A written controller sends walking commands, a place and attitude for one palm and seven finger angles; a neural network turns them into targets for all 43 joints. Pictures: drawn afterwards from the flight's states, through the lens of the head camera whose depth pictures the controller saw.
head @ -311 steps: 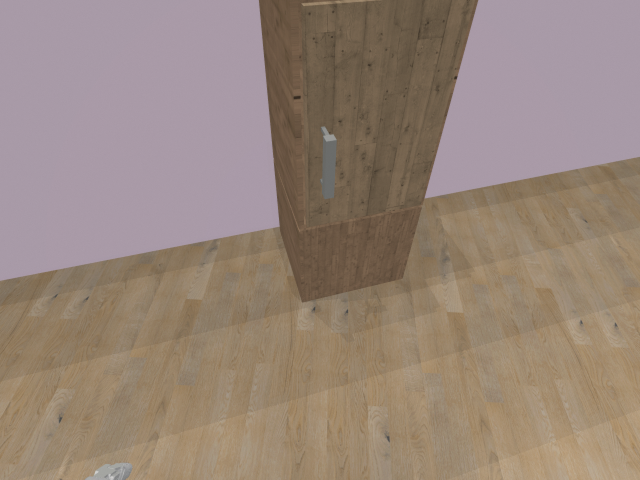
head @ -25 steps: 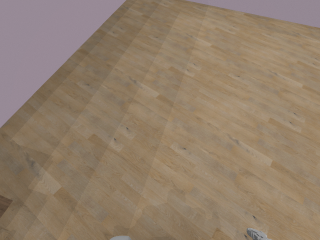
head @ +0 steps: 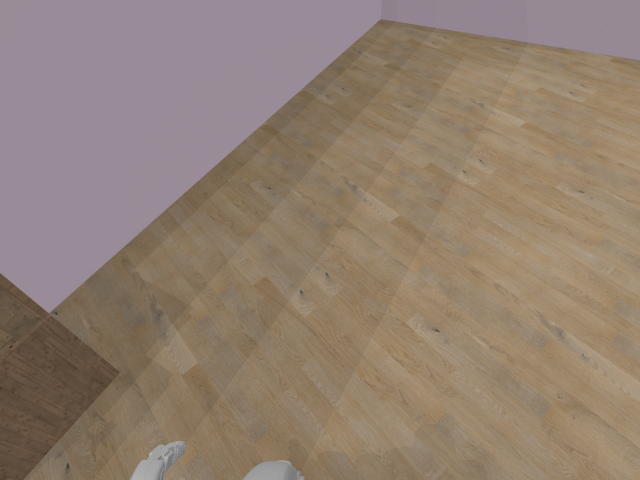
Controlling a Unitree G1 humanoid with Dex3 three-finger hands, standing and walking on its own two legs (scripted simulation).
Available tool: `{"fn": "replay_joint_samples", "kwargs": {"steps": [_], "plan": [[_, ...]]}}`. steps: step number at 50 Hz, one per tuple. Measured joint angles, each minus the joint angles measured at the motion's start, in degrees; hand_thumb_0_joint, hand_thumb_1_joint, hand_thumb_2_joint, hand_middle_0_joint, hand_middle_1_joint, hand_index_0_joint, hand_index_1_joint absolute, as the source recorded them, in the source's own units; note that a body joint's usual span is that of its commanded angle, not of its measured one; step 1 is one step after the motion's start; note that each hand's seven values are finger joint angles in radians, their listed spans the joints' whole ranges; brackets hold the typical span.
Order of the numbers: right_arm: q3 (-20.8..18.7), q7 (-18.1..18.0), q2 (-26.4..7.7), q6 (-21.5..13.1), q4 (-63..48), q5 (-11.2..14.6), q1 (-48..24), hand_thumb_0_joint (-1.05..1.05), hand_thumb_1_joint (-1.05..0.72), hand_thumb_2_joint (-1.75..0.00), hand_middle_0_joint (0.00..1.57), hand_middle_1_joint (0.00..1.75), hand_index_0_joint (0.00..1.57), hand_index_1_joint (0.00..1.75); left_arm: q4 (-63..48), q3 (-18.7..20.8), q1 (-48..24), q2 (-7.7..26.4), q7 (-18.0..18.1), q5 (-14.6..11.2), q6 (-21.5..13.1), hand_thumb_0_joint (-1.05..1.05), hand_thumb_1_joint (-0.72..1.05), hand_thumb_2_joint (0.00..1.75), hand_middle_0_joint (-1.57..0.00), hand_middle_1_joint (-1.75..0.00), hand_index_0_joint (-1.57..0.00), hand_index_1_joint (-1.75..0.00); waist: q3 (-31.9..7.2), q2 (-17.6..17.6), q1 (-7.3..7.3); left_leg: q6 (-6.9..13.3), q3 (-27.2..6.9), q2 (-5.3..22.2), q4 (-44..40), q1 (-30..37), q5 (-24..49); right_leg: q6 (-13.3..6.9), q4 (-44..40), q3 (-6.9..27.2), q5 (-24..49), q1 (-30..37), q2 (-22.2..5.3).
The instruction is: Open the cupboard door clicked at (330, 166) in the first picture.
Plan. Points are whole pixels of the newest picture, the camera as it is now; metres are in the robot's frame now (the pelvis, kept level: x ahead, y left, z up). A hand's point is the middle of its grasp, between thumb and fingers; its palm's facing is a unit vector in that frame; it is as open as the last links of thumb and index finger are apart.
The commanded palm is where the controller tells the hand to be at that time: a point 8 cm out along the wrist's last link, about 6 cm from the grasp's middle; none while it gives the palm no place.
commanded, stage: turn to face it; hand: left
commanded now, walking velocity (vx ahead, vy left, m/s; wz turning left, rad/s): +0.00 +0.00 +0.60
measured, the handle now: out of the picture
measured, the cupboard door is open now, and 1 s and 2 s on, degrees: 0 0 0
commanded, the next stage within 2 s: take the last steps up to it in 1.70 s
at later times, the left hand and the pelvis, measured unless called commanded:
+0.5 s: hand out of the picture -0.02 +0.28 -0.17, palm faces +0.34 -0.91 -0.24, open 7.4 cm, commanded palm none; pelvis -0.01 +0.05 +0.00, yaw +18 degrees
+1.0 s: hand out of the picture -0.02 +0.22 -0.13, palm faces +0.57 -0.77 -0.28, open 7.4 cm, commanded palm none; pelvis +0.00 +0.00 +0.01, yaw +36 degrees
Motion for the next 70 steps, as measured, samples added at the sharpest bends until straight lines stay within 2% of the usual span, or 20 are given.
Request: {"fn": "replay_joint_samples", "kwargs": {"steps": [3,6,13,16,17,19,22,25,29,36,41,42,45,49,53,57,61,63,66,70], "plan": [[-0.3,0.59,-0.53,0.26,0.42,-0.1,0.36,0.0,-0.91,-0.9,0.2,0.3,0.2,0.29,0.72,-0.23,1.31,-0.57,0.15,0.11,0.24,0.0,0.9,0.9,-0.21,-0.3,-0.2,-0.3,0.02,-0.57,-0.23,-1.05,2.32,2.15,7.52,-1.89,3.5,0.15,-2.52,-1.92,0.98,1.99,-1.24],[-0.33,0.8,-0.58,0.48,0.71,0.02,0.55,0.0,-0.91,-0.9,0.2,0.3,0.2,0.29,1.4,-0.35,2.17,-0.66,0.21,0.25,0.21,0.0,0.9,0.9,-0.21,-0.3,-0.2,-0.3,0.42,-1.47,-0.29,-1.95,3.36,4.1,6.57,-1.28,4.57,0.34,-3.79,-4.22,1.3,3.18,-2.4],[0.57,0.78,-0.01,0.38,0.74,0.45,-1.62,0.0,-0.91,-0.9,0.2,0.3,0.2,0.29,2.71,0.32,3.77,0.86,-0.06,0.76,0.35,0.0,0.9,0.9,-0.21,-0.3,-0.2,-0.3,2.11,-4.12,1.68,-1.87,7.09,5.89,-11.23,5.34,1.15,1.92,-1.37,-8.9,-0.27,2.78,-5.63],[1.06,0.8,0.14,-0.79,-0.57,0.54,-2.54,0.0,-0.91,-0.9,0.2,0.3,0.2,0.29,3.39,1.08,4.85,2.36,-0.22,0.5,0.85,0.0,0.9,0.9,-0.21,-0.3,-0.2,-0.3,2.02,-5.11,2.33,-0.84,8.81,5.3,-22.37,10.02,6.45,3.49,3.08,-10.71,-2.63,1.24,-7.45],[1.1,0.76,0.33,-1.48,-0.94,0.46,-2.94,0.0,-0.91,-0.9,0.2,0.3,0.2,0.29,3.66,1.48,5.16,3.08,-0.3,0.23,1.23,0.0,0.9,0.9,-0.21,-0.3,-0.2,-0.3,1.89,-5.83,2.35,1.57,9.0,4.56,-23.8,10.34,6.93,3.93,6.27,-10.14,-3.7,-0.31,-8.44],[1.54,0.55,1.17,-2.53,-1.52,0.5,-3.95,0.0,-0.91,-0.9,0.2,0.3,0.2,0.29,4.5,2.19,4.9,4.54,-0.09,0.0,2.64,0.01,0.9,0.9,-0.21,-0.3,-0.2,-0.3,2.29,-7.06,2.77,4.08,8.66,3.74,-21.78,9.22,6.01,4.89,16.44,-4.56,-11.78,-4.82,-7.45],[2.22,-0.26,2.06,-3.3,-2.22,0.29,-3.99,0.0,-0.91,-0.9,0.2,0.3,0.2,0.29,5.56,2.89,4.17,5.55,0.04,0.09,3.81,0.01,0.91,0.9,-0.2,-0.3,-0.2,-0.3,1.79,-6.57,2.55,4.57,7.02,3.78,-23.79,9.88,6.99,5.32,28.54,0.08,-11.8,-10.3,-4.49],[2.74,-0.81,2.48,-3.35,-2.18,0.24,-3.54,0.0,-0.9,-0.9,0.2,0.3,0.2,0.3,5.18,3.05,2.88,5.78,-0.42,0.05,3.33,0.01,0.91,0.9,-0.2,-0.3,-0.2,-0.3,1.41,-5.79,2.25,4.81,4.94,3.07,-27.94,11.29,9.64,5.76,31.88,2.47,-7.07,-12.9,-3.15],[3.02,-0.94,2.88,-3.33,-1.75,0.29,-2.72,0.0,-0.9,-0.9,0.21,0.3,0.2,0.3,3.88,2.82,1.3,5.4,-0.55,-0.05,2.55,0.01,0.91,0.9,-0.2,-0.3,-0.2,-0.3,0.71,-5.06,2.04,5.05,2.65,1.87,-31.64,12.62,12.05,6.44,29.18,4.53,-4.53,-13.18,-2.15],[2.53,-0.76,3.09,-2.71,-1.19,-0.02,-0.94,0.0,-0.9,-0.9,0.21,0.3,0.21,0.3,2.1,2.04,-1.85,3.82,-0.17,-0.45,2.31,0.01,0.91,0.9,-0.2,-0.3,-0.2,-0.3,0.05,-3.57,0.29,4.21,-1.6,0.13,-31.77,12.16,13.04,6.4,17.29,5.66,-6.92,-9.04,0.42],[1.61,-0.66,2.11,-1.74,-0.78,0.18,0.5,0.0,-0.9,-0.9,0.21,0.3,0.21,0.3,0.25,1.0,-2.51,2.36,-0.15,-0.85,0.88,0.01,0.91,0.9,-0.2,-0.3,-0.2,-0.3,-0.53,-2.01,-0.46,2.34,-4.77,-1.44,-27.8,9.4,11.99,5.17,0.21,5.01,-0.62,-1.58,2.44],[1.27,-0.63,1.68,-1.55,-0.6,0.41,0.65,0.0,-0.9,-0.9,0.21,0.3,0.2,0.3,0.13,0.85,-2.4,1.9,-0.03,-0.59,0.3,0.01,0.91,0.9,-0.2,-0.3,-0.2,-0.3,-0.49,-1.29,-0.33,2.0,-5.07,-1.39,-25.2,8.2,9.97,2.83,-1.3,4.35,1.27,-0.93,2.74],[0.21,-0.52,0.5,-0.53,-0.01,0.24,1.33,0.0,-0.9,-0.9,0.21,0.3,0.2,0.3,0.15,-0.14,-1.22,0.58,0.11,-0.14,0.05,0.0,0.9,0.9,-0.2,-0.3,-0.2,-0.3,-0.6,-0.22,-0.6,0.72,-2.73,-1.63,-8.95,2.9,-0.2,0.15,-0.42,1.61,0.69,0.06,1.39],[-0.44,0.31,-0.66,0.29,0.72,-0.11,1.59,0.0,-0.91,-0.9,0.2,0.3,0.2,0.29,1.0,-0.35,1.42,-0.2,0.23,-0.08,0.24,0.0,0.9,0.9,-0.21,-0.3,-0.2,-0.3,-0.86,-0.47,-0.33,-0.75,0.76,0.94,6.38,-1.02,2.98,0.37,-3.18,-0.8,1.44,2.72,-0.51],[-0.47,0.68,-0.93,0.67,1.06,-0.03,1.46,0.0,-0.91,-0.9,0.2,0.3,0.2,0.29,2.06,-0.3,3.17,-0.13,0.32,0.16,0.29,0.01,0.9,0.9,-0.21,-0.3,-0.2,-0.3,-0.35,-1.36,-0.17,-1.96,2.06,3.83,6.81,-0.65,4.59,0.73,-4.27,-3.73,1.8,3.99,-2.21],[-0.02,0.78,-0.69,1.06,1.32,0.19,0.08,0.0,-0.91,-0.9,0.2,0.3,0.2,0.29,2.88,0.0,4.43,0.56,0.2,0.56,0.36,0.01,0.9,0.9,-0.21,-0.3,-0.2,-0.3,0.77,-2.79,0.98,-2.27,4.12,5.47,-2.09,2.55,2.03,1.54,-3.5,-6.28,1.42,3.84,-4.18],[0.78,0.66,-0.14,0.06,0.42,0.56,-1.88,0.0,-0.91,-0.9,0.2,0.3,0.2,0.29,3.76,0.75,5.4,2.18,-0.01,0.78,0.7,0.01,0.9,0.9,-0.21,-0.3,-0.2,-0.3,1.78,-4.59,2.38,-1.43,7.01,5.34,-15.02,7.56,1.45,3.18,-0.11,-8.51,-0.03,2.35,-6.69],[1.17,0.7,-0.25,-1.13,-0.62,0.58,-2.39,0.0,-0.91,-0.9,0.2,0.3,0.2,0.29,4.06,1.22,6.44,3.13,-0.14,0.38,1.1,0.01,0.9,0.9,-0.21,-0.3,-0.2,-0.3,1.39,-4.95,2.75,-0.33,7.77,4.96,-24.0,11.11,7.88,4.41,3.92,-9.37,-1.89,0.51,-7.96],[1.89,0.4,1.24,-2.67,-1.25,0.47,-4.16,0.0,-0.91,-0.9,0.2,0.3,0.2,0.29,5.58,2.06,6.3,5.15,0.16,0.0,3.03,0.01,0.9,0.9,-0.21,-0.3,-0.2,-0.3,2.03,-7.03,3.59,3.69,8.08,3.62,-21.55,9.9,6.71,5.17,17.84,-2.88,-12.61,-5.6,-6.58],[2.9,-0.75,2.53,-3.25,-1.74,0.13,-4.23,0.0,-0.91,-0.9,0.2,0.3,0.2,0.29,7.14,2.49,5.43,5.54,-0.05,0.02,3.77,0.01,0.91,0.9,-0.2,-0.3,-0.2,-0.3,1.15,-5.97,3.08,4.92,6.57,3.42,-25.85,11.62,8.39,5.07,29.34,0.67,-9.87,-10.95,-3.15]]}}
